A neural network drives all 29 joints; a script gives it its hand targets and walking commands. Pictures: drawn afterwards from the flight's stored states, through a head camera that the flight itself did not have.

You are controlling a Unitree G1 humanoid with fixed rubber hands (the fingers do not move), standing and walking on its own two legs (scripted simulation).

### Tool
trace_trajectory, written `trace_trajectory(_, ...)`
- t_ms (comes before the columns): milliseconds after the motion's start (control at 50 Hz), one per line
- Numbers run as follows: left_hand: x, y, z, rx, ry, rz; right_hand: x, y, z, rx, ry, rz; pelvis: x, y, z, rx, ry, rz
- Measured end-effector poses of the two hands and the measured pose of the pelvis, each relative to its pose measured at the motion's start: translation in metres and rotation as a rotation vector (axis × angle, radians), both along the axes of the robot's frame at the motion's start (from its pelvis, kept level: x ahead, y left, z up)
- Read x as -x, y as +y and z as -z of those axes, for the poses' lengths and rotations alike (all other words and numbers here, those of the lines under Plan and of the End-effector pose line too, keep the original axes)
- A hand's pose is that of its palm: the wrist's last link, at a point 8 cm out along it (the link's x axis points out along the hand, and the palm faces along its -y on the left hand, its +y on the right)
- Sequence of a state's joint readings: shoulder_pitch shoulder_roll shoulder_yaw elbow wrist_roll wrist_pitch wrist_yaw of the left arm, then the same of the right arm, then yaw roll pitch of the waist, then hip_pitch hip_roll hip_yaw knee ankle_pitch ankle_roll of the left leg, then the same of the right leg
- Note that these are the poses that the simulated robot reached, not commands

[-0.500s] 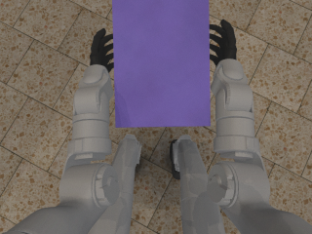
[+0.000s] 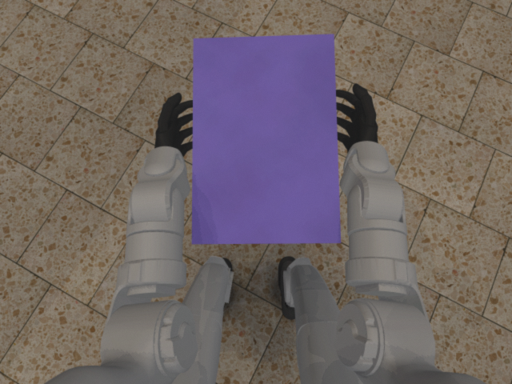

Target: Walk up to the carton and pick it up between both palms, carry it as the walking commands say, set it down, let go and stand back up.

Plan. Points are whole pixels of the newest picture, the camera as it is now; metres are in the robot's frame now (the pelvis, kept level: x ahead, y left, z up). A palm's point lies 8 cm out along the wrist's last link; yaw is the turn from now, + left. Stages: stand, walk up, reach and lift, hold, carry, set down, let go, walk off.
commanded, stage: reach and lift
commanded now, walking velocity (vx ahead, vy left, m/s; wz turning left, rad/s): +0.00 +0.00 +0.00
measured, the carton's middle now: (265, 154) +0.43 +0.01 -0.09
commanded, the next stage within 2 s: hold in 1.80 s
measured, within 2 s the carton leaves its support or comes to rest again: neither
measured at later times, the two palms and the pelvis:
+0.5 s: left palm (145, 118) +0.40 +0.15 +0.08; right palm (399, 109) +0.42 -0.13 +0.09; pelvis +0.07 +0.00 +0.04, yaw -1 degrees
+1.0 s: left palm (134, 113) +0.40 +0.15 +0.10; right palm (401, 117) +0.41 -0.12 +0.10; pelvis +0.11 +0.01 +0.06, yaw +0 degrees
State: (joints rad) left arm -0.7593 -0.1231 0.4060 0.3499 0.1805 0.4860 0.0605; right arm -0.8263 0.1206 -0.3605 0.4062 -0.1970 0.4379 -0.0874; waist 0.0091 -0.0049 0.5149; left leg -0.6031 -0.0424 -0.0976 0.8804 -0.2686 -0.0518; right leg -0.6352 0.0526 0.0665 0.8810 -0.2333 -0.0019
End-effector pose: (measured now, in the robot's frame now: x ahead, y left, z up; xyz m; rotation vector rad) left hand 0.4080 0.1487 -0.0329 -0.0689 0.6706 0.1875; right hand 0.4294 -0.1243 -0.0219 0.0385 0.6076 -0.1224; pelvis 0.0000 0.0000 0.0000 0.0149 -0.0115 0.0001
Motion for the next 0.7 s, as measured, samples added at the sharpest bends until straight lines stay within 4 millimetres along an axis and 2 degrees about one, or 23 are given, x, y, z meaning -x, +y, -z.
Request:
trace_trajectory(200,0.011,-0.005,-0.033,0.019,0.008,0.0,0.012,-0.005,-0.038,0.016,0.008,0.002,-0.013,-0.001,-0.018,-0.007,0.014,0.005)
trace_trajectory(300,0.013,-0.006,-0.063,0.02,0.022,0.001,0.016,-0.006,-0.064,0.01,0.023,0.009,-0.033,-0.001,-0.027,-0.006,0.055,0.002)
trace_trajectory(440,0.005,-0.005,-0.106,0.0,-0.01,0.016,0.01,-0.006,-0.106,0.019,-0.009,0.0,-0.062,-0.001,-0.038,-0.002,-0.007,0.009)
trace_trajectory(580,0.011,0.002,-0.118,-0.021,0.008,0.023,0.009,0.002,-0.121,0.034,0.008,-0.023,-0.087,0.001,-0.046,0.006,-0.078,-0.001)
trace_trajectory(700,0.019,0.009,-0.116,-0.012,0.03,0.014,0.016,0.009,-0.12,0.037,0.031,-0.029,-0.101,0.003,-0.051,0.014,-0.122,-0.01)
